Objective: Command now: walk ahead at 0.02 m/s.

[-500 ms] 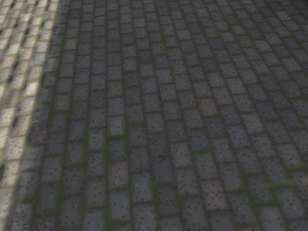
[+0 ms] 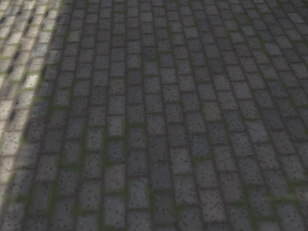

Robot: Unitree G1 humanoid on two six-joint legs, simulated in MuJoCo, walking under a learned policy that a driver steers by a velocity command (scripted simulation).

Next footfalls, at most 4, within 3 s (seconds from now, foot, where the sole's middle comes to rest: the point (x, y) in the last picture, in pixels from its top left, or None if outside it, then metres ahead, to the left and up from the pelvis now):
0.54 left None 0.15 0.18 -0.77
1.08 right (171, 224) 0.53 -0.04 -0.77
1.64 left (120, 162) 0.84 0.21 -0.77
2.22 right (166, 114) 1.16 -0.03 -0.77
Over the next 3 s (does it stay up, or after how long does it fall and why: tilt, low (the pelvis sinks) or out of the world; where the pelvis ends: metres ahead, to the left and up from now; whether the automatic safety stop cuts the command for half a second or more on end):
stays up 1.35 0.18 0.00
